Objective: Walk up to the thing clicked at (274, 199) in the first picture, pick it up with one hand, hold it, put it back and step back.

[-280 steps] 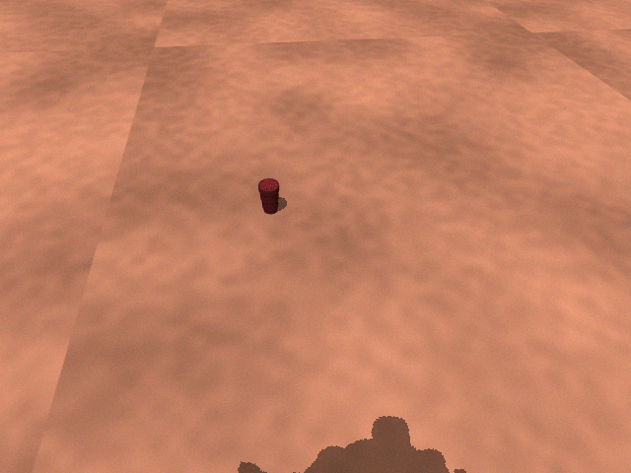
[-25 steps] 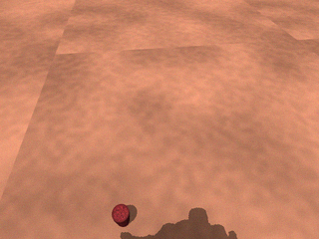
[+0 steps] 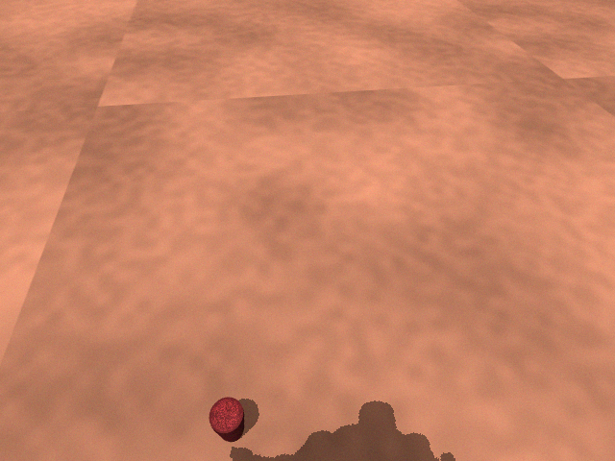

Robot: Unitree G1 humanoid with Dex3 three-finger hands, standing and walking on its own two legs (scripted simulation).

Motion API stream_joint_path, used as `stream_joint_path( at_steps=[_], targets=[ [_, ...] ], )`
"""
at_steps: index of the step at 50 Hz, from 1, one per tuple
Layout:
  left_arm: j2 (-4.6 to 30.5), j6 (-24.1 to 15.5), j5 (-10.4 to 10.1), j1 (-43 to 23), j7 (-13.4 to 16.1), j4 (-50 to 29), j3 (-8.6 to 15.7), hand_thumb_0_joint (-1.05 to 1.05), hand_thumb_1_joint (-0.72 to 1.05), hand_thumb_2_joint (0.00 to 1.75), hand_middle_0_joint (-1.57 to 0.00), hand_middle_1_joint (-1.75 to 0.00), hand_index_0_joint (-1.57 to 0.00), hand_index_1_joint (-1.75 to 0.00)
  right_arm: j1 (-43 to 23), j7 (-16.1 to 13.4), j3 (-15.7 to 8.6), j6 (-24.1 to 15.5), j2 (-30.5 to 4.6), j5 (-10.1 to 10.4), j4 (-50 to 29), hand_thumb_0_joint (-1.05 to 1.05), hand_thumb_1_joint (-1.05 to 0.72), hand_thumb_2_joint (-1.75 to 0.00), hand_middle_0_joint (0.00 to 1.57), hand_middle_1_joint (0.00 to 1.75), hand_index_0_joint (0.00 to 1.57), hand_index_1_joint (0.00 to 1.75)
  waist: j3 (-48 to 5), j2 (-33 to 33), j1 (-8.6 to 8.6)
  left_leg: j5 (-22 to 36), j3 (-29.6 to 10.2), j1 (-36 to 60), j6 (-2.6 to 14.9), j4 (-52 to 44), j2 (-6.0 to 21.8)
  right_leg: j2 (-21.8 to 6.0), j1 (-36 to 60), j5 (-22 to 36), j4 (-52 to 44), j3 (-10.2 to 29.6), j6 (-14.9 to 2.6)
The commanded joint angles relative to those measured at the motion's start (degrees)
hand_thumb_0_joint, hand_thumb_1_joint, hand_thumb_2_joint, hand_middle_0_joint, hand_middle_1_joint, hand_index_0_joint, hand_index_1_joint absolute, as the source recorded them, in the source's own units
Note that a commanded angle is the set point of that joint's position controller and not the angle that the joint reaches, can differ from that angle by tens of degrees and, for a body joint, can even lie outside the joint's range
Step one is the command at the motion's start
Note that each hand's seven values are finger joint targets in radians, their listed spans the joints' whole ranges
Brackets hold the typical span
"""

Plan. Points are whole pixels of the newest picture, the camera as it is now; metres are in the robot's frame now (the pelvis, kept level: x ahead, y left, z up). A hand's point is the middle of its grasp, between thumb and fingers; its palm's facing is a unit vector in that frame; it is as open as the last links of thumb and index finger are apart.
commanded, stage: walk up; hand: left
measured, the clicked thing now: (229, 422) +0.37 +0.22 -0.71
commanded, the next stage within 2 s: stand in 0.20 s
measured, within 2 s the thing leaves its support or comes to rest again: neither
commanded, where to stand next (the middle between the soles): +0.04 +0.00 m, yaw +1 degrees
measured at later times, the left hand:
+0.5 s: hand out of the picture +0.08 +0.25 -0.15, palm faces -0.02 -0.94 -0.34, open 7.4 cm
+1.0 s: hand out of the picture +0.06 +0.25 -0.16, palm faces -0.03 -0.94 -0.34, open 7.4 cm
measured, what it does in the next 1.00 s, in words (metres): stands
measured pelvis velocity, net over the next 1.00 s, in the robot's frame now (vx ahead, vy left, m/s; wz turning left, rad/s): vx -0.01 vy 0.00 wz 0.00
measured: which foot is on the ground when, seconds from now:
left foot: down 0.00-1.00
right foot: down 0.00-1.00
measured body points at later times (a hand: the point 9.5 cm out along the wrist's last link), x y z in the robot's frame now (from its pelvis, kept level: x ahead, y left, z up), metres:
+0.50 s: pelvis +0.00 +0.00 +0.00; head +0.00 +0.00 +0.45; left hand +0.08 +0.30 -0.13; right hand +0.08 -0.30 -0.13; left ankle +0.00 +0.13 -0.75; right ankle -0.01 -0.13 -0.75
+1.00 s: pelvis -0.01 +0.00 +0.00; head +0.00 +0.00 +0.45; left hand +0.06 +0.30 -0.13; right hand +0.06 -0.30 -0.13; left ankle +0.00 +0.13 -0.75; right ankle -0.01 -0.13 -0.75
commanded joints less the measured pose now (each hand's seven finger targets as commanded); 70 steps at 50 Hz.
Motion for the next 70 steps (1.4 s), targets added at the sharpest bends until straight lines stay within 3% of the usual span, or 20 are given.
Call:
stream_joint_path(
  at_steps=[1,9,11,15,24,34,37,42,62,70],
  targets=[
    [12.0,-1.3,-0.2,-2.8,1.0,-3.6,2.5,0.0,0.9,0.9,-0.2,-0.3,-0.2,-0.3,-3.0,-0.7,-2.1,-1.5,-12.4,0.3,-4.0,0.0,-0.9,-0.9,0.2,0.3,0.2,0.3,-3.6,0.8,0.13,9.1,-5.3,1.2,1.8,-2.5,5.8,-6.0,-0.3,8.7,-2.1,4.5,-1.72],
    [11.8,-1.2,-0.2,-2.7,0.9,-4.0,2.4,0.0,0.9,0.9,-0.2,-0.3,-0.2,-0.3,-2.9,-0.7,-2.1,-1.5,-12.5,0.3,-4.2,0.0,-0.9,-0.9,0.2,0.3,0.2,0.3,-4.0,0.5,0.16,7.8,-5.4,1.7,1.96,-2.4,5.6,-5.9,-0.5,8.1,-2.4,4.8,-1.73],
    [12.0,-1.8,-0.4,-2.7,1.2,-4.6,1.9,0.0,0.9,0.9,-0.2,-0.3,-0.2,-0.3,-3.2,-0.7,-2.0,-1.1,-12.3,0.4,-4.2,0.0,-0.9,-0.9,0.2,0.3,0.2,0.3,-4.7,1.3,0.23,13.5,-5.6,2.6,1.49,-2.0,6.5,-7.2,0.5,13.1,-1.8,5.1,-1.84],
    [12.0,-2.0,-0.5,-2.2,1.3,-4.5,1.5,0.0,0.9,0.9,-0.2,-0.3,-0.2,-0.3,-3.0,-0.6,-1.9,-1.1,-12.5,0.5,-3.9,0.0,-0.9,-0.9,0.2,0.3,0.2,0.3,-5.4,1.3,0.32,14.2,-5.4,3.6,1.55,-1.9,6.6,-7.2,0.8,14.1,-2.0,4.9,-1.57],
    [12.3,-1.9,-0.4,-2.0,1.3,-4.4,1.3,0.0,0.9,0.9,-0.2,-0.3,-0.2,-0.3,-2.9,-0.3,-1.7,-0.8,-12.6,0.4,-3.8,0.0,-0.9,-0.9,0.2,0.3,0.2,0.3,-3.1,1.0,0.26,8.3,-5.8,2.4,1.5,-3.6,6.3,-7.0,-0.8,7.9,-3.1,4.9,-1.49],
    [13.2,-2.0,-0.4,-1.4,1.3,-4.5,1.2,0.0,0.9,0.9,-0.2,-0.3,-0.2,-0.3,-2.8,-0.1,-1.7,-0.8,-12.1,0.4,-3.9,0.0,-0.9,-0.9,0.2,0.3,0.2,0.3,-2.0,-0.5,0.2,6.0,-6.3,2.2,1.41,-4.0,6.1,-6.7,-2.7,4.8,-3.7,5.0,-1.55],
    [13.0,-2.1,-0.3,-1.1,1.3,-4.6,1.1,0.0,0.9,0.9,-0.2,-0.3,-0.2,-0.3,-2.6,0.0,-1.6,-0.7,-12.2,0.4,-3.9,0.0,-0.9,-0.9,0.2,0.3,0.2,0.3,-2.1,0.4,0.15,4.8,-6.1,1.9,1.54,-3.7,5.9,-6.9,-2.7,4.5,-4.0,5.2,-1.49],
    [13.1,-2.1,-0.4,-1.4,1.3,-5.0,1.2,0.0,0.9,0.9,-0.2,-0.3,-0.2,-0.3,-2.2,-0.2,-1.7,-0.8,-12.5,0.3,-3.9,0.0,-0.9,-0.9,0.2,0.3,0.2,0.3,-4.1,1.3,0.14,8.1,-6.1,2.4,1.79,-3.0,6.3,-7.3,-0.7,8.2,-2.9,5.5,-1.86],
    [13.3,-2.0,-0.4,-0.7,1.3,-5.0,1.0,0.0,0.9,0.9,-0.2,-0.3,-0.2,-0.3,-1.3,-0.2,-1.7,-0.9,-12.5,0.3,-3.8,0.0,-0.9,-0.9,0.2,0.3,0.2,0.3,-2.2,-0.1,0.12,6.4,-6.4,1.6,1.63,-3.7,6.2,-6.9,-2.4,4.8,-3.1,5.3,-1.83],
    [13.0,-2.0,-0.3,0.0,1.2,-5.0,1.0,0.0,0.9,0.9,-0.2,-0.3,-0.2,-0.3,-2.0,-0.1,-1.7,-0.9,-12.7,0.4,-4.0,0.0,-0.9,-0.9,0.2,0.3,0.2,0.3,-2.8,1.0,0.66,6.7,-6.4,1.7,1.63,-3.7,6.1,-6.9,-1.5,6.1,-2.9,5.0,-1.82]
  ],
)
